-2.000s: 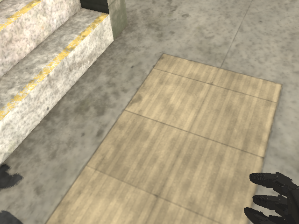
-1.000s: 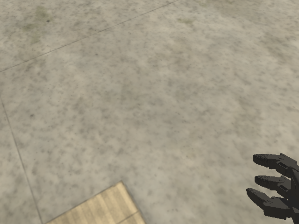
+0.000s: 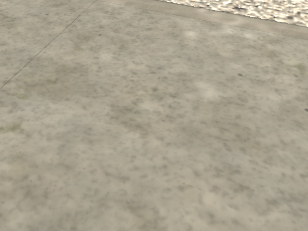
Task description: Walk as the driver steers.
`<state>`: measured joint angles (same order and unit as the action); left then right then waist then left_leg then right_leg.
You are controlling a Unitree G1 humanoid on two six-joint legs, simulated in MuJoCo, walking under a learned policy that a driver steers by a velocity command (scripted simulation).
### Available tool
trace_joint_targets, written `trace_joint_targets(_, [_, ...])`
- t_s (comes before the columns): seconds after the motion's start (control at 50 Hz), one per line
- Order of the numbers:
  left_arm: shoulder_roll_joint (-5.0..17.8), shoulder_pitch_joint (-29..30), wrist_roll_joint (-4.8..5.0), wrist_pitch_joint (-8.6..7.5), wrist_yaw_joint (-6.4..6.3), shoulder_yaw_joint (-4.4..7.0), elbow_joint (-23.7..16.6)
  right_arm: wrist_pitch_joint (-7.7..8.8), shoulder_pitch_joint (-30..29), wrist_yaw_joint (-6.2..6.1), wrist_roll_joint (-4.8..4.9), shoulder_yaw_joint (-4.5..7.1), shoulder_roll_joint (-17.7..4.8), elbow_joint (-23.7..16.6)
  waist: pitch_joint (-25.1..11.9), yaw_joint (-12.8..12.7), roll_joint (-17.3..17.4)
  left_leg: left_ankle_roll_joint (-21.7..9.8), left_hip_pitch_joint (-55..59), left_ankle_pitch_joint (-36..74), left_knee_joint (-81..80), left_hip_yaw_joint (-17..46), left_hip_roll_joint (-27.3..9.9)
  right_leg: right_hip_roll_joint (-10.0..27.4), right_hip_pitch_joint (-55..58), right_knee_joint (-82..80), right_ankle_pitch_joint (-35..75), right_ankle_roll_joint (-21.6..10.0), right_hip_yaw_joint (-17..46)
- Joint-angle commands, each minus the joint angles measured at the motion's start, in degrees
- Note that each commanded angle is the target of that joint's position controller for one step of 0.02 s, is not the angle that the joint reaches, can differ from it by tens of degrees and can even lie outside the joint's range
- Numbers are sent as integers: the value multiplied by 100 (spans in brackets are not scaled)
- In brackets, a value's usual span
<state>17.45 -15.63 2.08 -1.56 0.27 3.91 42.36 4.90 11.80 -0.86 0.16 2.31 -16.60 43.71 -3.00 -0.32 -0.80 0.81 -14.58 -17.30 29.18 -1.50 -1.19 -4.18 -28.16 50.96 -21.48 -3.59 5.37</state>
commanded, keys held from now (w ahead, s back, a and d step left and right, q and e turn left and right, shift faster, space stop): w+e+shift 0.36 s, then e+shift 0.34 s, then w+e+shift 0.30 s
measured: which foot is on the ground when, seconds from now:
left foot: down 0.00-0.38, up 0.40-0.76, down 0.78-1.00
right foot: up 0.00-0.36, down 0.38-0.80, up 0.82-1.00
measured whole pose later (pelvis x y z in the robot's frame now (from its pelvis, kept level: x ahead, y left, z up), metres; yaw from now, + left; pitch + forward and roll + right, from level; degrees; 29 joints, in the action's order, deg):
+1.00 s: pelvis +0.57 -0.26 +0.00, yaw -58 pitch +0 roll +2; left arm 18.4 -12.2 1.8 0.1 0.0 3.9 37.1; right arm 4.9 16.3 -0.6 0.3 4.5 -17.4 38.3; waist 2.2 2.3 -0.7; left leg -2.3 -13.9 -9.7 23.6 -3.9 3.0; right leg 3.1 -33.8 73.8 -18.7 -2.2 2.7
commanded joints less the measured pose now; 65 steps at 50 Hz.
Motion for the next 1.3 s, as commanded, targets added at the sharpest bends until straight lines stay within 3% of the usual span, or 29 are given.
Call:
trace_joint_targets(0.02, [403,700,-48,-155,66,55,-776,68,531,-14,5,218,-692,-199,490,372,885,-657,2235,-1775,-1683,2444,-2066,796,-3473,1806,355,102,270])
trace_joint_targets(0.14, [235,953,-3,14,114,51,-947,117,619,2,-167,178,-587,-77,1024,307,641,-517,1075,581,-2193,-124,-1281,1012,-2675,1895,1966,317,-206])
trace_joint_targets(0.24, [-12,1740,31,-30,363,-78,-1247,37,1055,-6,-88,232,-794,128,1369,500,422,-439,1654,1592,-2352,-1009,-1375,1050,-2272,242,2227,-47,-858])
trace_joint_targets(0.26, [-22,1768,44,-48,414,-85,-1278,1,975,-10,-69,256,-914,120,1365,403,433,-400,1759,2501,-2232,-1222,-1388,955,-1949,-102,2085,-174,-1047])
trace_joint_targets(0.3, [179,1609,73,-43,426,4,-1305,-88,931,-38,-43,338,-1273,98,1001,83,771,-406,2041,5905,-1569,-1475,-1469,474,-939,-313,1595,-406,-1554])
trace_joint_targets(0.34, [719,400,133,26,390,269,-1090,-205,760,-67,-8,430,-1579,38,231,-728,1239,-449,2030,8257,216,-1506,-1621,-3,700,-295,782,-661,-1739])
trace_joint_targets(0.36, [1209,-943,109,80,341,528,-709,-196,520,-68,53,454,-1614,-71,-393,-1383,1114,-389,1185,8052,1761,-1425,-1527,-140,2686,-897,1017,-949,-1521])
trace_joint_targets(0.38, [1478,-1563,106,166,215,650,-343,-84,634,-80,35,319,-1081,-129,-384,-1354,125,-65,-617,3212,3784,-1182,-871,197,4481,-1446,1398,-1109,-428])
trace_joint_targets(0.4, [1997,-952,-37,76,169,636,-619,180,1052,-32,-38,19,-151,-702,-1027,-282,-1813,211,-3011,-1569,6192,-280,416,1648,5849,-2321,532,-2321,3276])
trace_joint_targets(0.42, [1533,-1102,-141,-66,203,528,-789,491,350,-13,122,55,-737,-921,-1876,-800,-882,8,-3314,-1243,6296,971,274,2030,5844,-3289,244,-2381,4441])
trace_joint_targets(0.44, [1297,-992,-201,-189,211,450,-748,584,-229,-27,266,93,-864,-1150,-1014,-690,-406,-100,-3445,-923,5923,965,103,1989,5007,-3461,1167,-2077,3989])
trace_joint_targets(0.46, [1165,-620,-147,-275,231,400,-730,581,-237,-60,178,82,-797,-1095,-318,-261,399,-97,-3143,-701,5343,927,-134,1739,3869,-3379,2069,-1839,3247])
trace_joint_targets(0.48, [990,-99,-93,-285,204,350,-815,503,-47,-62,27,120,-810,-955,-51,91,571,6,-2636,-541,4821,932,-344,1429,2953,-3304,2602,-1662,2521])
trace_joint_targets(0.52, [833,440,-140,-242,95,289,-967,263,168,4,-77,218,-959,-879,319,422,304,211,-1981,-379,4161,838,-502,1102,1740,-3506,3685,-1512,1789])
trace_joint_targets(0.56, [890,503,-96,-191,-48,301,-899,145,-212,17,-187,169,-744,-1042,508,419,240,374,-1575,70,3118,448,-293,615,830,-3418,4638,-1309,1124])
trace_joint_targets(0.6, [986,384,-86,-42,-192,350,-760,106,-651,11,-238,80,-441,-1184,370,281,77,459,-1266,840,1976,170,176,180,504,-3047,5070,-1028,763])
trace_joint_targets(0.68, [908,-68,5,253,-337,375,-518,94,-1412,105,-43,108,-417,-1467,-115,-182,-366,415,-389,2353,171,249,840,-55,660,-2643,3452,-330,1318])
trace_joint_targets(0.74, [726,219,-41,238,-342,331,-608,72,-1317,123,62,256,-738,-1470,-179,-21,-691,275,-377,2121,-189,862,451,334,1342,-2082,2110,-370,2161])
trace_joint_targets(0.78, [491,232,-59,164,-233,236,-681,73,-229,72,43,365,-883,-1226,-823,435,-562,-77,843,1428,-251,1007,-11,304,1575,-897,1319,-322,2021])
trace_joint_targets(0.8, [-83,-347,-153,132,-143,56,-642,73,288,35,8,396,-1029,-1212,-1419,372,468,-340,2241,239,-269,1995,-999,-142,900,668,-838,-239,1366])
trace_joint_targets(0.82, [37,-979,83,90,-62,-11,-862,87,709,36,-120,458,-1329,-1088,-1582,54,2271,-1353,3504,-3186,-1412,5438,-2295,-327,-1311,2041,-1457,-93,844])
trace_joint_targets(0.84, [655,-851,111,89,-79,76,-670,103,313,3,-49,446,-998,-1332,-1156,200,1690,-1366,3044,-4390,-1626,5880,-2356,244,-1746,2774,-730,95,648])
trace_joint_targets(0.86, [1076,-211,-6,114,-70,189,-740,83,147,-44,-4,382,-774,-1390,-604,357,978,-1081,2411,-3526,-1576,4884,-2011,314,-1725,2944,-240,212,430])
trace_joint_targets(0.88, [1086,95,-129,128,-72,213,-779,42,86,-53,-27,369,-772,-1372,-368,319,288,-852,1821,-2608,-1554,4027,-1713,436,-1464,2887,-47,234,291])
trace_joint_targets(0.9, [971,276,-173,98,-69,219,-859,23,14,-57,-42,371,-787,-1273,-52,232,158,-749,1383,-2008,-1604,3329,-1456,627,-1407,2631,96,209,235])
trace_joint_targets(0.98, [437,340,-2,90,-25,96,-932,122,272,41,47,342,-574,-893,387,182,634,-776,819,-1335,-2003,1930,-1181,1154,-1556,2430,388,126,11])
trace_joint_targets(1.14, [414,852,25,89,17,93,-972,124,680,56,-137,388,-798,-480,864,306,416,-790,1273,8,-2229,194,-1371,1354,-2627,1913,1979,386,10])
trace_joint_targets(1.26, [141,1763,40,-11,313,-57,-1219,-30,1075,56,-106,381,-951,-146,1460,575,247,-578,2122,1178,-2318,-974,-1470,1324,-2654,382,2148,25,-719])
trace_joint_targets(1.3, [176,1675,74,-34,385,-52,-1237,-116,765,63,-76,411,-1161,-167,1379,322,370,-473,2067,3343,-2040,-1468,-1399,1032,-1721,-230,1829,-201,-1229])
Next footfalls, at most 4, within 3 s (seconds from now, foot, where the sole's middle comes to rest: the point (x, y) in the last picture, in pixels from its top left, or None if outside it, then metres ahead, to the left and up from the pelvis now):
0.38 right None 0.36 -0.19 -0.77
0.78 left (218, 195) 0.70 -0.27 -0.77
1.40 right None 0.59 -0.72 -0.77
1.84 left None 0.74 -1.20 -0.77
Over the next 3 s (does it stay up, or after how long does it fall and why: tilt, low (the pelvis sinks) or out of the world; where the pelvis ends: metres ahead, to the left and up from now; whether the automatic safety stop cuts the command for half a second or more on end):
stays up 0.15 -1.68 0.00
